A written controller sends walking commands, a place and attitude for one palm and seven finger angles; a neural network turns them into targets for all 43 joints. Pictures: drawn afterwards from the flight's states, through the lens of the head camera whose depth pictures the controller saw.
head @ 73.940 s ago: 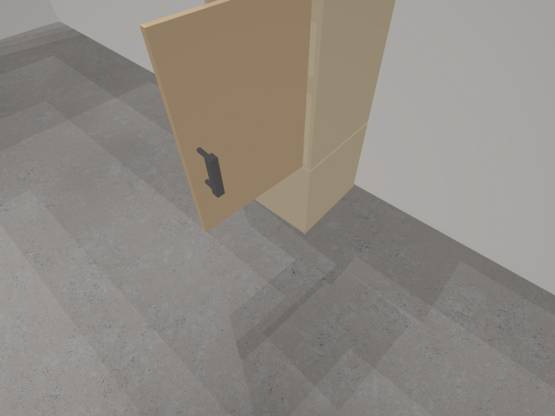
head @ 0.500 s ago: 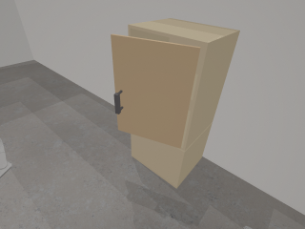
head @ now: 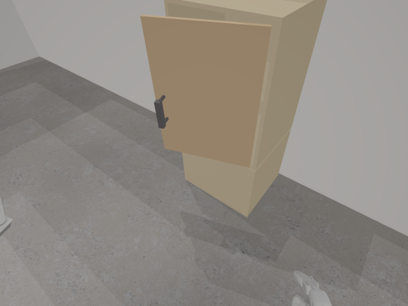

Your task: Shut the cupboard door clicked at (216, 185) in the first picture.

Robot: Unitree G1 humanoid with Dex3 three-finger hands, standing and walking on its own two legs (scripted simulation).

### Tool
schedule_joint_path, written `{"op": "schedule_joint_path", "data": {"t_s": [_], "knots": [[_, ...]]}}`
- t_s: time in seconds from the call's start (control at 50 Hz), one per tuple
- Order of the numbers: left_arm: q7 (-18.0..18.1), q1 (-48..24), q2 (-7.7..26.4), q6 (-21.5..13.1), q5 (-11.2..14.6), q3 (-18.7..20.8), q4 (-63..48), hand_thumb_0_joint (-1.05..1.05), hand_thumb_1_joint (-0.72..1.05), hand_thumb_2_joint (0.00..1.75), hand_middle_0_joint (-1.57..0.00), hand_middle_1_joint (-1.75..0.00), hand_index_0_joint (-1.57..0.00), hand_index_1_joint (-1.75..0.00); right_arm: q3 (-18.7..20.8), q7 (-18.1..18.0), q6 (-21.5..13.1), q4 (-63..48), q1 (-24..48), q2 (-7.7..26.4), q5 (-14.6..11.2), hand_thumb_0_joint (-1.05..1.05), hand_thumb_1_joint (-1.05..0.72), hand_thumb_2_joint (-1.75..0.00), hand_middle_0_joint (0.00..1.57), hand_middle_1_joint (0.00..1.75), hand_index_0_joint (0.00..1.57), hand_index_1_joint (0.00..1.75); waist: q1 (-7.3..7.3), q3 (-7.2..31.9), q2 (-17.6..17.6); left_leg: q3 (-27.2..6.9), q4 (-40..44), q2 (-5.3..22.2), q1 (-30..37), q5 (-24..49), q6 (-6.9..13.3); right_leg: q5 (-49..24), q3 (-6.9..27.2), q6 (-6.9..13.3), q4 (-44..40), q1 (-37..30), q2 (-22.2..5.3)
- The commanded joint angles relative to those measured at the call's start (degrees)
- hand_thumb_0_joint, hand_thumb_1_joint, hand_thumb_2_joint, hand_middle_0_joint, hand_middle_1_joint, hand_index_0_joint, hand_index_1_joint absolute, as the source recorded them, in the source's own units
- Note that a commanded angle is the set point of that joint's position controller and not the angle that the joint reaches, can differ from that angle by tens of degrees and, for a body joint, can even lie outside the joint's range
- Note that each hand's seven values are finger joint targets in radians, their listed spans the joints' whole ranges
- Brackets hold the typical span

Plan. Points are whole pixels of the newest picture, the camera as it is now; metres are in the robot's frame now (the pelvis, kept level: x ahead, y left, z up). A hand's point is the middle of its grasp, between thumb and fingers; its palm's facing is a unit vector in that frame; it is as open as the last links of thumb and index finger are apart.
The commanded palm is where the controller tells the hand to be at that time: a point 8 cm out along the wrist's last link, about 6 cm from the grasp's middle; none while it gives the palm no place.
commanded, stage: stop stepping back and stand still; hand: left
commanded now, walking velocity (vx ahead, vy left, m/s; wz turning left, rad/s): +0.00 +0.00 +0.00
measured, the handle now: (162, 111) +0.86 +0.24 -0.10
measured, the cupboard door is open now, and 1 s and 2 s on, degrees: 19 19 19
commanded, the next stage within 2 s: let the arm hang, fingers relaxed in 0.34 s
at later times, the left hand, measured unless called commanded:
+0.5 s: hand (38, 215) +0.22 +0.29 +0.13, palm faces +0.34 -0.74 -0.58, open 7.4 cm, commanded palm none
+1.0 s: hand out of the picture -0.06 +0.25 -0.17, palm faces +0.06 -0.97 -0.22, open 7.2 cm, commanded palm none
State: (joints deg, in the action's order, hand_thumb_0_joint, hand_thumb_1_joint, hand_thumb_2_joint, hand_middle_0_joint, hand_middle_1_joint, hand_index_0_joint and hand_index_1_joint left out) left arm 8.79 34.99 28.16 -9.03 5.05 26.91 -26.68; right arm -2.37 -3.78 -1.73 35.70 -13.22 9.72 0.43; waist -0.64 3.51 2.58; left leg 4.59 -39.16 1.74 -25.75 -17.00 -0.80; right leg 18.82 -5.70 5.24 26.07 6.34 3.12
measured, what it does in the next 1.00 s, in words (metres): steps on the spot: left foot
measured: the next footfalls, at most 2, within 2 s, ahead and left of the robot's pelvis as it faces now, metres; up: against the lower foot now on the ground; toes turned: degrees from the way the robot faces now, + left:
left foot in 0.20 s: +0.10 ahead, +0.16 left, +0.00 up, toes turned +5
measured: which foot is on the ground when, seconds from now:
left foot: up 0.00-0.18, down 0.20-1.00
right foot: down 0.00-1.00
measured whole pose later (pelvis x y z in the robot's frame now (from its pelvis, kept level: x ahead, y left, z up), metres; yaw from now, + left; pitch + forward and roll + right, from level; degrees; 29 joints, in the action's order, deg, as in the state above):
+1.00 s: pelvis -0.02 +0.05 +0.00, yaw +2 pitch -2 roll -1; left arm 0.6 21.3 12.4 1.9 -0.7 1.1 60.3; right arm 0.5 -1.5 2.3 57.6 -14.3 11.6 0.9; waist -0.5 -4.4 0.2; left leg 2.4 -28.0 1.1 -17.8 -8.3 1.7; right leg 18.3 -5.7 0.3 24.9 4.4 -0.2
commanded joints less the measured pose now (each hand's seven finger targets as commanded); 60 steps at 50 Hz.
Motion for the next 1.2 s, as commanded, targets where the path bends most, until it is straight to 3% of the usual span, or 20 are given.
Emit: {"op": "schedule_joint_path", "data": {"t_s": [0.0, 0.08, 0.14, 0.2, 0.24, 0.26, 0.3, 0.36, 0.4, 0.42, 0.44, 0.46, 0.52, 0.58, 0.62, 0.68, 0.72, 0.78, 0.98, 1.18], "knots": [[1.5, -11.7, 2.6, -0.2, -1.3, -0.9, 3.0, 0.00, 0.90, 0.90, -0.20, -0.30, -0.20, -0.30, 3.4, -0.5, -2.9, -6.8, 4.3, 9.0, -0.9, 0.00, -0.90, -0.90, 0.20, 0.30, 0.20, 0.30, 1.60, -5.8, -15.7, -3.2, -7.1, 2.0, -6.1, -2.8, 0.3, -18.8, 14.2, 3.3, -8.0, 1.9, -16.8], [1.9, -24.7, 3.5, -2.6, -3.2, -4.5, -4.5, 0.00, 0.90, 0.90, -0.20, -0.30, -0.20, -0.30, 3.1, -1.8, -5.4, -6.8, 7.9, 8.5, -0.6, 0.00, -0.90, -0.90, 0.20, 0.30, 0.20, 0.30, 0.16, -8.4, -9.2, 1.7, -0.6, -0.2, 0.9, 0.5, 1.8, -33.6, 10.0, -0.2, -5.5, 3.9, -15.2], [2.7, -24.5, 9.1, -4.5, -3.1, 0.3, -17.8, 0.00, 0.90, 0.90, -0.20, -0.30, -0.20, -0.30, 4.1, -2.1, -6.9, -7.1, 6.9, 9.2, -0.6, 0.00, -0.90, -0.90, 0.20, 0.30, 0.20, 0.30, 0.52, -4.2, -2.5, 0.9, 8.9, -0.8, 12.5, 9.4, 3.1, -36.9, 8.0, -3.6, 0.8, 5.2, -13.7], [3.2, -14.8, 10.0, -6.7, -2.4, 5.9, -23.8, 0.00, 0.90, 0.90, -0.20, -0.30, -0.20, -0.30, 4.8, -1.3, -6.7, -9.0, 4.8, 9.7, -0.6, 0.00, -0.90, -0.90, 0.20, 0.30, 0.20, 0.30, -0.11, 5.1, 12.2, -11.6, 11.5, 9.2, 27.4, 35.6, 8.0, -16.7, 3.6, -8.2, 14.9, 12.2, -4.9], [2.7, -6.8, 11.5, -6.4, -2.0, 9.7, -20.8, 0.00, 0.90, 0.90, -0.20, -0.30, -0.20, -0.30, 4.7, -0.5, -6.8, -9.0, 4.9, 8.5, -0.1, 0.00, -0.90, -0.90, 0.20, 0.30, 0.20, 0.30, -0.69, 3.7, 17.4, -13.9, 14.9, 11.4, 20.1, 32.8, 8.2, 3.7, 4.1, -6.3, 11.3, 10.4, -3.5], [2.1, -6.3, 9.5, -6.0, -2.1, 8.2, -19.7, 0.00, 0.90, 0.90, -0.20, -0.30, -0.20, -0.30, 4.2, -0.2, -6.6, -9.0, 5.9, 7.9, -0.1, 0.00, -0.90, -0.90, 0.20, 0.30, 0.20, 0.30, -0.32, 0.8, 15.8, -12.7, 18.3, 11.5, 11.5, 20.6, 6.9, 7.6, 3.5, -5.9, 8.6, 5.2, -3.4], [2.0, -4.6, 7.9, -6.5, -1.8, 9.0, -16.1, 0.00, 0.90, 0.90, -0.20, -0.30, -0.20, -0.30, 4.5, -0.1, -6.8, -9.4, 4.8, 8.7, -1.2, 0.00, -0.90, -0.90, 0.20, 0.30, 0.20, 0.30, 0.25, -1.8, 10.3, -7.6, 16.1, 8.4, 5.5, 8.2, 4.0, -1.3, 3.6, -5.4, -1.7, 0.9, -3.8], [1.6, 1.0, 5.0, -5.6, -0.8, 6.7, -8.6, 0.00, 0.90, 0.90, -0.20, -0.30, -0.20, -0.30, 5.2, 0.5, -5.3, -8.8, 2.2, 8.4, -1.7, 0.00, -0.90, -0.90, 0.20, 0.30, 0.20, 0.30, 1.89, 3.9, -6.0, -1.2, 3.0, 3.0, 7.7, 14.6, 0.9, -30.1, 13.3, -3.9, -3.9, -0.5, -12.3], [1.7, 1.0, 4.6, -4.4, -0.6, 5.9, -4.9, 0.00, 0.90, 0.90, -0.20, -0.30, -0.20, -0.30, 5.1, 0.5, -4.3, -8.4, 2.7, 8.4, -2.1, 0.00, -0.90, -0.90, 0.20, 0.30, 0.20, 0.30, 1.31, 4.9, -12.4, -1.1, 1.5, 1.5, 2.7, 6.0, 0.7, -45.5, 13.4, -4.3, -1.0, -5.5, -14.8], [-6.0, -9.0, -2.0, 4.1, -6.8, -19.0, 29.3, 0.00, 0.90, 0.90, -0.20, -0.30, -0.20, -0.30, 5.3, 4.4, -8.0, -1.9, 12.0, 16.2, -1.6, 0.00, -0.90, -0.90, 0.20, 0.30, 0.20, 0.30, 2.00, 2.5, -8.2, -5.2, -3.8, 5.1, -2.0, 10.9, 1.5, -54.5, 8.1, -0.6, 8.2, -2.4, -18.9], [-7.7, -9.4, -5.3, 8.2, -6.7, -19.3, 31.1, 0.00, 0.90, 0.90, -0.20, -0.30, -0.20, -0.30, 6.7, 4.1, -6.9, 0.2, 7.7, 13.7, -0.3, 0.00, -0.90, -0.90, 0.20, 0.30, 0.20, 0.30, 2.77, 5.8, -6.6, -5.4, -1.8, 3.9, 4.0, 11.0, 1.4, -49.2, 9.9, -0.5, 9.1, 1.6, -15.3], [-8.4, -9.3, -5.0, 9.2, -6.6, -19.5, 31.1, 0.00, 0.90, 0.90, -0.20, -0.30, -0.20, -0.30, 6.4, 3.8, -5.5, 0.4, 4.4, 14.2, -0.1, 0.00, -0.90, -0.90, 0.20, 0.30, 0.20, 0.30, 2.97, 4.2, -5.9, -5.0, -0.7, 3.1, 8.5, 19.9, 2.1, -44.3, 6.4, -2.1, 10.8, 5.3, -12.8], [-8.7, -13.2, -6.3, 9.4, -6.2, -21.8, 37.9, 0.00, 0.90, 0.90, -0.20, -0.30, -0.20, -0.30, 5.1, 3.3, -2.0, 1.2, 3.9, 15.7, 0.0, 0.00, -0.90, -0.90, 0.20, 0.30, 0.20, 0.30, 0.30, 1.6, -12.7, -10.0, 3.5, 7.1, 7.1, 27.7, 6.0, -19.8, 3.4, -4.4, 9.9, 7.1, -8.3], [-8.2, -16.6, -4.7, 9.8, -6.3, -22.5, 46.8, 0.00, 0.90, 0.90, -0.20, -0.30, -0.20, -0.30, 3.7, 3.0, 0.2, 0.8, 5.4, 12.9, 0.6, 0.00, -0.90, -0.90, 0.20, 0.30, 0.20, 0.30, 0.19, -2.9, -20.6, -5.1, 0.5, 1.9, 6.4, 20.3, 3.0, -30.6, 6.6, -1.7, 3.3, 7.1, -12.1], [-7.4, -16.9, -4.6, 9.8, -6.7, -22.5, 54.1, 0.00, 0.90, 0.90, -0.20, -0.30, -0.20, -0.30, 4.0, 2.8, 1.3, 3.5, 4.1, 12.1, 1.4, 0.00, -0.90, -0.90, 0.20, 0.30, 0.20, 0.30, 0.43, -2.1, -19.4, -4.1, 0.2, 0.6, 7.0, 17.2, 2.5, -36.8, 7.0, -0.6, 4.6, 4.2, -13.4], [-6.9, -16.5, -7.2, 10.2, -5.9, -23.9, 62.3, 0.00, 0.90, 0.90, -0.20, -0.30, -0.20, -0.30, 3.3, 3.1, 2.1, 8.2, 1.7, 10.3, 1.5, 0.00, -0.90, -0.90, 0.20, 0.30, 0.20, 0.30, 1.08, -1.6, -0.8, -6.5, 6.6, 2.8, 14.0, 25.4, 3.0, -16.2, 6.0, -2.1, 3.9, 6.7, -10.3], [-7.0, -15.1, -8.4, 10.3, -5.5, -24.3, 67.8, 0.00, 0.90, 0.90, -0.20, -0.30, -0.20, -0.30, 3.2, 2.8, 2.2, 10.6, 2.0, 9.9, 1.2, 0.00, -0.90, -0.90, 0.20, 0.30, 0.20, 0.30, 0.52, -3.0, 9.5, -9.6, 11.4, 4.3, 11.6, 18.9, 4.2, -4.0, 5.7, -3.1, 0.9, 4.9, -8.2], [-7.3, -13.2, -9.9, 10.1, -5.8, -23.5, 73.7, 0.00, 0.90, 0.90, -0.20, -0.30, -0.20, -0.30, 3.7, 2.4, 2.5, 12.8, 2.0, 8.8, 1.3, 0.00, -0.90, -0.90, 0.20, 0.30, 0.20, 0.30, 0.05, -2.9, 12.9, -10.4, 14.6, 4.3, 10.6, 8.4, 4.0, -1.7, 5.6, -2.2, -2.8, 2.9, -7.9], [-7.9, -13.3, -9.6, 9.2, -6.0, -24.7, 85.6, 0.00, 0.90, 0.90, -0.20, -0.30, -0.20, -0.30, 4.8, 1.8, 2.3, 20.1, -1.0, 11.3, 0.4, 0.00, -0.90, -0.90, 0.20, 0.30, 0.20, 0.30, 1.08, -6.5, -2.1, -11.0, 20.7, 5.2, 14.6, -0.1, 3.7, 0.6, 6.1, -1.8, -8.3, 5.6, -7.8], [-7.5, -12.6, -8.9, 9.2, -6.2, -24.7, 89.6, 0.00, 0.90, 0.90, -0.20, -0.30, -0.20, -0.30, 5.1, 2.1, 2.3, 24.6, -1.0, 11.4, 0.5, 0.00, -0.90, -0.90, 0.20, 0.30, 0.20, 0.30, 0.84, -9.6, -2.4, -10.2, 24.3, 5.1, 14.4, -4.8, 3.3, 3.8, 6.4, -2.2, -8.5, 8.4, -7.8]]}}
